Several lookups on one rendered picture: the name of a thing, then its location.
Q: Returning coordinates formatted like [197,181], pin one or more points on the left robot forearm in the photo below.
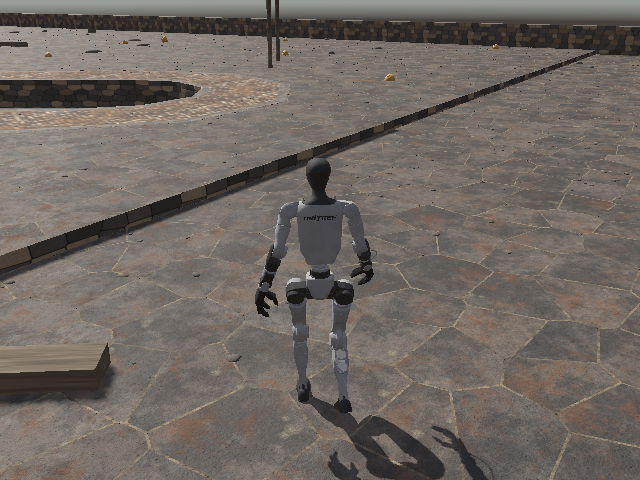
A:
[269,271]

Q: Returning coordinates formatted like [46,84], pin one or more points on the right robot foot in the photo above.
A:
[344,406]

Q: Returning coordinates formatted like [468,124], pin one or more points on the left robot upper arm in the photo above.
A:
[287,212]

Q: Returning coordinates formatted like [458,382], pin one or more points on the right robot upper arm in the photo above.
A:
[351,211]

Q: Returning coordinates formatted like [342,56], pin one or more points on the robot left hand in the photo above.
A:
[260,303]

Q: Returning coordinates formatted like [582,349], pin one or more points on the right robot forearm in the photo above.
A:
[365,258]

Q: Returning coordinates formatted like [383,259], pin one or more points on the humanoid robot torso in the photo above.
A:
[319,232]

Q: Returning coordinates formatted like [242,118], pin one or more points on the robot right hand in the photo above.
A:
[367,278]

